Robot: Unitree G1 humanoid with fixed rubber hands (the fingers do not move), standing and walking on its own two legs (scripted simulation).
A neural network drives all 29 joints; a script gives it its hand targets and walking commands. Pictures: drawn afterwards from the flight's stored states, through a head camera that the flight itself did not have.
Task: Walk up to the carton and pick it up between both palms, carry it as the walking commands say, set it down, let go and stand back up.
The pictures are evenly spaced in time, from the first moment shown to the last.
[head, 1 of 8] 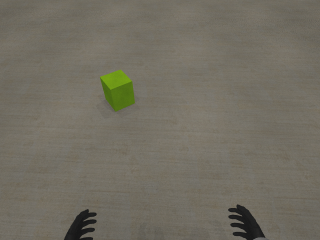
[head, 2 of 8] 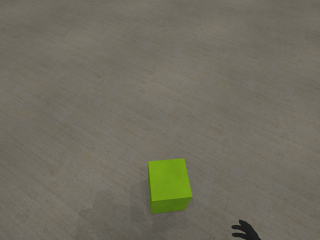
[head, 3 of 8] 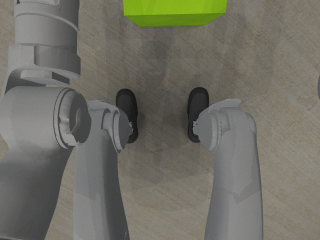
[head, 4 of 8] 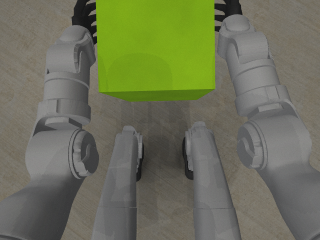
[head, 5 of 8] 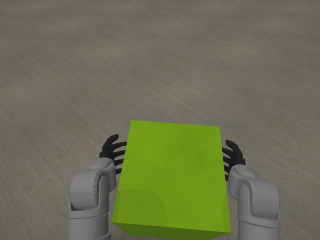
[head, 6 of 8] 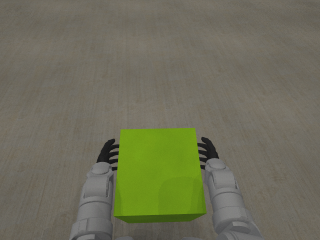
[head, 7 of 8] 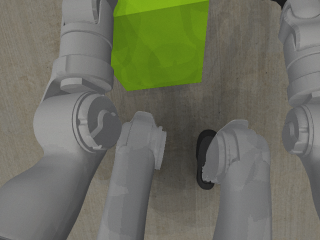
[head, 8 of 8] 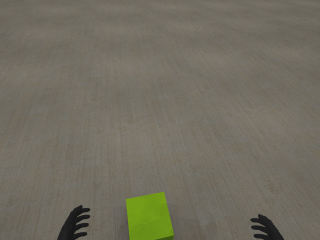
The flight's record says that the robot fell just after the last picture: no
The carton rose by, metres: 0.66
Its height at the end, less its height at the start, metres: +0.00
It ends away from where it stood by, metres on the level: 0.32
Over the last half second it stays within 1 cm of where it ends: yes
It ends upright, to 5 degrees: yes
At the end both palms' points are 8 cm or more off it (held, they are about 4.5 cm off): yes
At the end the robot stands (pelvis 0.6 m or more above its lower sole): yes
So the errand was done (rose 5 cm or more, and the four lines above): yes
